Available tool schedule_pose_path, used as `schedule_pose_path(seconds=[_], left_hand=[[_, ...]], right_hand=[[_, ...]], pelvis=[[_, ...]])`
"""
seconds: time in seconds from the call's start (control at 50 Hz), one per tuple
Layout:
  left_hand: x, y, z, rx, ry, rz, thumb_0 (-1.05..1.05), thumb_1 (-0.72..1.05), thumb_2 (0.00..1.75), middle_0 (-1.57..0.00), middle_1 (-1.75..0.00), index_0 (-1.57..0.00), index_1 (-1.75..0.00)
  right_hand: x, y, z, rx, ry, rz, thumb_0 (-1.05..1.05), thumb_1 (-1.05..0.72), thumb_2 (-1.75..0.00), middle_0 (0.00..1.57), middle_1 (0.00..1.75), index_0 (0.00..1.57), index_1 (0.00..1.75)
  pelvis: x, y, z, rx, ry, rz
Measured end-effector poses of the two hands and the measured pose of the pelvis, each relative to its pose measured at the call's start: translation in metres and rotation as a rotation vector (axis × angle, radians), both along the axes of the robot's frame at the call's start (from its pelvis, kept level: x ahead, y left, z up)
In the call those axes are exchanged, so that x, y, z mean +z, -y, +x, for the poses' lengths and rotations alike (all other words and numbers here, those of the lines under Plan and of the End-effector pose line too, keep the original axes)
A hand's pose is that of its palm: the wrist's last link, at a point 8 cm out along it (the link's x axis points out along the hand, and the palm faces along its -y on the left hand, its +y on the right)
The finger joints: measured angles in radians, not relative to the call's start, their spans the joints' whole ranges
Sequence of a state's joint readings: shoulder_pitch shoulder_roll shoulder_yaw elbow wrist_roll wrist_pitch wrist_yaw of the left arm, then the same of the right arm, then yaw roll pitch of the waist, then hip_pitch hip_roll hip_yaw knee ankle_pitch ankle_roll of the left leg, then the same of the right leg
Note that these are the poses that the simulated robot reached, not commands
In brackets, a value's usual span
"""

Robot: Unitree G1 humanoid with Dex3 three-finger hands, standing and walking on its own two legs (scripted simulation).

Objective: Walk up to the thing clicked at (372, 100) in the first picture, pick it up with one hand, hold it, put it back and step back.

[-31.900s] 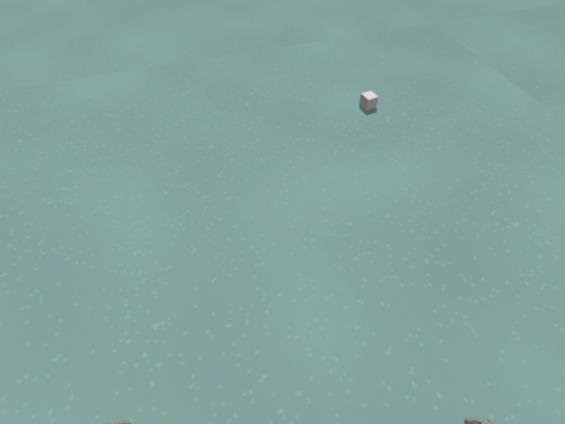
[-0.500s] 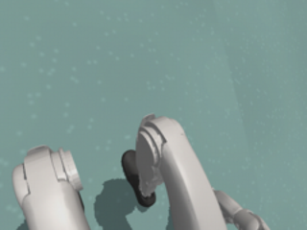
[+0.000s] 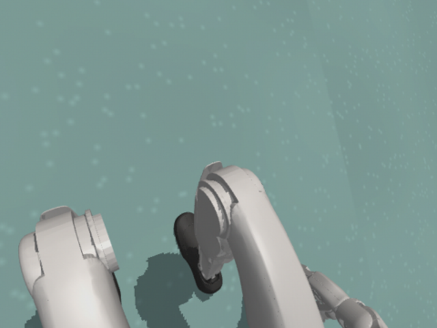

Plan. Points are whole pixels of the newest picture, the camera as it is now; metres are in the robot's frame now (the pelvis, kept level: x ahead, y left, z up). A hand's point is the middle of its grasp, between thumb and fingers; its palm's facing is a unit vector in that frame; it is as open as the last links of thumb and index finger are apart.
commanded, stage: withdraw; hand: left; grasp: from above
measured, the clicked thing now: out of the picture +0.42 +0.35 -0.27
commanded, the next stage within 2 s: home in 0.80 s
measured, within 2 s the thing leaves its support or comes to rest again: neither
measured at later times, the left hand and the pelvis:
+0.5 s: hand out of the picture +0.41 +0.36 -0.06, palm faces -0.44 -0.10 -0.89, open 13.7 cm; pelvis +0.00 -0.01 +0.07, yaw +7 degrees
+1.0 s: hand out of the picture +0.42 +0.35 -0.13, palm faces -0.39 -0.09 -0.92, open 13.4 cm; pelvis -0.01 +0.00 +0.03, yaw +6 degrees
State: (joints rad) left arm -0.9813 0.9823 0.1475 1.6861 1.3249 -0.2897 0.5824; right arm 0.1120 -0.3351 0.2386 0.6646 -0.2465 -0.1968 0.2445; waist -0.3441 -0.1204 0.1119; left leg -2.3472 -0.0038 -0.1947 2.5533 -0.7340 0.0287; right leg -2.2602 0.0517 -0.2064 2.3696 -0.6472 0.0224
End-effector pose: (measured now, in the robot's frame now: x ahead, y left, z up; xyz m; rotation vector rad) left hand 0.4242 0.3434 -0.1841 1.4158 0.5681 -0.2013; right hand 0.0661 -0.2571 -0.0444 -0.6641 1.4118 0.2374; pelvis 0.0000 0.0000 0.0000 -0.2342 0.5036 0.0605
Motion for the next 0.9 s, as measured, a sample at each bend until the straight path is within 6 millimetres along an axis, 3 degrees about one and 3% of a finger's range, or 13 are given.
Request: schedule_pose_path(seconds=[0.08, 0.18, 0.36, 0.46, 0.54, 0.62, 0.7, 0.9], left_hand=[[0.004, -0.001, 0.001, -0.007, 0.02, 0.007, 0.0, -0.44, 0.96, -0.13, -0.99, -0.13, -0.98], [0.029, -0.003, 0.006, 0.002, 0.116, 0.033, 0.0, -0.47, 0.96, -0.12, -0.99, -0.12, -0.98], [0.119, -0.012, -0.001, 0.044, 0.118, 0.119, 0.0, -0.49, 0.97, -0.12, -0.98, -0.11, -0.99], [0.17, -0.012, -0.008, 0.053, 0.046, 0.112, 0.0, -0.47, 0.97, -0.15, -0.97, -0.13, -0.98], [0.189, -0.012, -0.015, 0.054, -0.027, 0.082, 0.0, -0.46, 0.96, -0.15, -0.97, -0.14, -0.98], [0.19, -0.01, -0.021, 0.018, -0.063, 0.049, 0.0, -0.45, 0.96, -0.16, -0.96, -0.15, -0.97], [0.177, -0.009, -0.024, -0.028, -0.059, 0.03, 0.0, -0.43, 0.95, -0.17, -0.96, -0.16, -0.96], [0.12, -0.005, -0.015, -0.081, -0.001, 0.029, 0.0, -0.43, 0.94, -0.17, -0.95, -0.17, -0.95]], right_hand=[[-0.001, -0.001, 0.0, -0.002, -0.002, 0.008, 0.0, -0.9, -0.9, 0.2, 0.3, 0.21, 0.3], [-0.005, -0.001, 0.005, -0.036, 0.008, 0.039, 0.0, -0.9, -0.9, 0.2, 0.3, 0.21, 0.3], [-0.011, -0.002, 0.031, -0.17, 0.09, 0.124, 0.0, -0.91, -0.9, 0.2, 0.3, 0.21, 0.3], [0.003, -0.003, 0.046, -0.198, 0.139, 0.148, 0.0, -0.91, -0.9, 0.2, 0.3, 0.21, 0.3], [0.02, 0.001, 0.053, -0.188, 0.182, 0.124, 0.0, -0.91, -0.9, 0.2, 0.3, 0.21, 0.3], [0.031, 0.009, 0.05, -0.17, 0.188, 0.071, 0.0, -0.91, -0.9, 0.2, 0.3, 0.21, 0.3], [0.034, 0.019, 0.041, -0.154, 0.161, 0.011, 0.0, -0.91, -0.9, 0.2, 0.3, 0.21, 0.3], [0.007, 0.018, 0.01, -0.159, 0.076, -0.048, 0.0, -0.91, -0.9, 0.2, 0.3, 0.21, 0.3]], pelvis=[[0.001, 0.0, 0.001, 0.0, -0.007, 0.002], [0.004, 0.001, 0.004, 0.004, -0.035, 0.009], [0.031, 0.003, 0.004, 0.038, -0.098, 0.052], [0.059, 0.005, -0.002, 0.056, -0.105, 0.083], [0.075, 0.008, -0.007, 0.065, -0.097, 0.096], [0.081, 0.009, -0.01, 0.071, -0.092, 0.101], [0.076, 0.01, -0.012, 0.072, -0.088, 0.098], [0.039, 0.006, -0.013, 0.064, -0.069, 0.077]])
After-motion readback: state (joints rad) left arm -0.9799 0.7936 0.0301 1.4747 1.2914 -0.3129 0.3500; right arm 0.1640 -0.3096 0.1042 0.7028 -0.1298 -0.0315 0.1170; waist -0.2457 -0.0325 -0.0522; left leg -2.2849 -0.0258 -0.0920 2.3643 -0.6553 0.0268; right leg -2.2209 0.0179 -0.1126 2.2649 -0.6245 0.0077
